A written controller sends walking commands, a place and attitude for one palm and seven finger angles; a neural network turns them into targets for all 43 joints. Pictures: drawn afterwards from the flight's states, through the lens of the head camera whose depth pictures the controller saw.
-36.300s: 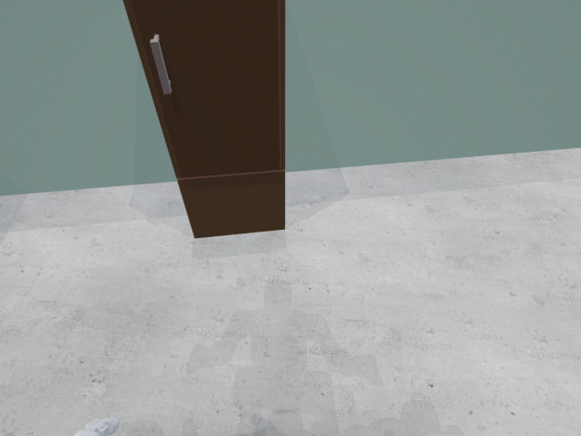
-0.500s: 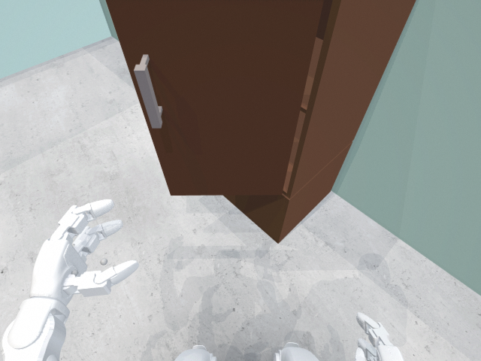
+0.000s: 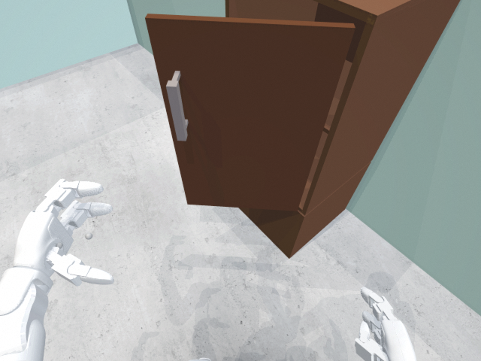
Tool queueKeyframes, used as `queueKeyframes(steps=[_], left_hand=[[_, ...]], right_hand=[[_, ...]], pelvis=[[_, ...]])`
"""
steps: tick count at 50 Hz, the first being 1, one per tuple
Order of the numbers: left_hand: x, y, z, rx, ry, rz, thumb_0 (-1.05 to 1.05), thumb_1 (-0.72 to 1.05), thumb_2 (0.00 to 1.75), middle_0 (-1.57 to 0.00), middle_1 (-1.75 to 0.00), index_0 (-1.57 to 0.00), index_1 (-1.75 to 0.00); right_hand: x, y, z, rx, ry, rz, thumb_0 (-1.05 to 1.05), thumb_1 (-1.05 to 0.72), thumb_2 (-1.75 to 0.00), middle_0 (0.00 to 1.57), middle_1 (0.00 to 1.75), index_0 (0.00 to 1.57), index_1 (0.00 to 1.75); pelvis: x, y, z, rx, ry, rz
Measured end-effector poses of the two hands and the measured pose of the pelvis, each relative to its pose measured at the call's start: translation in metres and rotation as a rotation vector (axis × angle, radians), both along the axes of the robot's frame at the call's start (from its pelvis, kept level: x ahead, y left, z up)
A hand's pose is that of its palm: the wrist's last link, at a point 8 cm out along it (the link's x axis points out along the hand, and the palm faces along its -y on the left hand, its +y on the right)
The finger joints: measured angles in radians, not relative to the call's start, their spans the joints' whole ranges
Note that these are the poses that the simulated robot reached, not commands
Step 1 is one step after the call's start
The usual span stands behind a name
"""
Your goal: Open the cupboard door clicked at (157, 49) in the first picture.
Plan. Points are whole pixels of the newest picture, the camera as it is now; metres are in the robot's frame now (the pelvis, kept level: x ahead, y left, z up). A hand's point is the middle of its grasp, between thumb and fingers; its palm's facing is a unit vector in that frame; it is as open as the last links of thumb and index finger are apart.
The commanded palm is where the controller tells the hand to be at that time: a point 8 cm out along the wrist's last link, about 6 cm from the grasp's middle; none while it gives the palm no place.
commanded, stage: raise the hand with hooked fingers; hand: left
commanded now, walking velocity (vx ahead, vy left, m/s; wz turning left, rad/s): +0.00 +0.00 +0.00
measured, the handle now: (179, 107) +0.59 +0.18 +0.08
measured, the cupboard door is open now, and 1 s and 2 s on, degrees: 46 46 46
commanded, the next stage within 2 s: move the hooked fingers beside the handle in 0.74 s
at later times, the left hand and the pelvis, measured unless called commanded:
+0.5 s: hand (90, 214) +0.30 +0.26 +0.09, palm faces +0.04 -1.00 -0.02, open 13.9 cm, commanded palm +0.27 +0.30 +0.10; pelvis +0.00 -0.01 +0.01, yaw -1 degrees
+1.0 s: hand (92, 210) +0.31 +0.26 +0.09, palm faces +0.05 -1.00 -0.01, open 14.0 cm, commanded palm +0.29 +0.30 +0.09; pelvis -0.01 -0.01 +0.01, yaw +0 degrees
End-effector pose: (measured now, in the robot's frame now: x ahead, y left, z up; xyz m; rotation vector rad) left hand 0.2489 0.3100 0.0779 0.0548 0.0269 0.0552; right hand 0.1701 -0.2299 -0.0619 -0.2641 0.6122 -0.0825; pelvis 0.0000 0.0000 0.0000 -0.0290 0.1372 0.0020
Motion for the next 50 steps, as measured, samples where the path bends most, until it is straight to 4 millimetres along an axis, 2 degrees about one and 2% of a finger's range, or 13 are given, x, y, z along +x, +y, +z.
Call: queueKeyframes(steps=[6, 14, 18, 24, 31, 44, 50], left_hand=[[0.009, 0.004, 0.008, -0.004, 0.0, -0.017, -0.01, -0.48, 0.3, -0.3, -1.19, -0.3, -1.19], [0.026, 0.015, 0.029, 0.001, -0.04, -0.003, -0.01, -0.49, 0.3, -0.3, -1.2, -0.3, -1.2], [0.031, 0.01, 0.028, -0.016, -0.009, -0.034, -0.01, -0.49, 0.3, -0.3, -1.2, -0.3, -1.2], [0.028, 0.002, 0.018, -0.032, -0.002, -0.026, -0.01, -0.49, 0.3, -0.3, -1.2, -0.3, -1.2], [0.021, -0.002, 0.018, -0.019, -0.033, -0.001, -0.01, -0.5, 0.3, -0.3, -1.2, -0.3, -1.2], [0.019, -0.001, 0.022, -0.026, -0.03, -0.007, -0.01, -0.5, 0.3, -0.3, -1.2, -0.3, -1.2], [0.036, 0.003, 0.013, -0.046, -0.004, 0.0, -0.01, -0.5, 0.3, -0.3, -1.2, -0.3, -1.2]], right_hand=[[-0.007, 0.0, -0.003, 0.0, 0.039, -0.005, 0.01, -0.91, -0.89, 0.21, 0.3, 0.2, 0.3], [-0.028, -0.015, -0.007, -0.015, 0.099, -0.044, 0.01, -0.91, -0.89, 0.21, 0.3, 0.2, 0.3], [-0.036, -0.024, -0.006, -0.019, 0.11, -0.069, 0.01, -0.91, -0.89, 0.21, 0.3, 0.2, 0.3], [-0.044, -0.034, -0.003, -0.031, 0.115, -0.084, 0.01, -0.91, -0.89, 0.2, 0.29, 0.2, 0.3], [-0.044, -0.036, -0.002, -0.033, 0.109, -0.081, 0.01, -0.91, -0.89, 0.2, 0.29, 0.2, 0.3], [-0.033, -0.027, -0.002, -0.009, 0.075, -0.063, 0.01, -0.91, -0.89, 0.2, 0.29, 0.2, 0.3], [-0.035, -0.028, -0.006, -0.03, 0.106, -0.054, 0.01, -0.91, -0.89, 0.2, 0.3, 0.2, 0.3]], pelvis=[[0.002, -0.001, 0.004, 0.002, -0.008, -0.004], [0.002, -0.005, 0.008, 0.005, -0.019, -0.007], [0.002, -0.006, 0.01, 0.01, -0.019, -0.013], [0.0, -0.009, 0.011, 0.016, -0.019, -0.022], [-0.003, -0.013, 0.01, 0.015, -0.028, -0.02], [-0.005, -0.014, 0.011, 0.017, -0.032, -0.018], [-0.008, -0.014, 0.008, 0.014, -0.021, -0.007]])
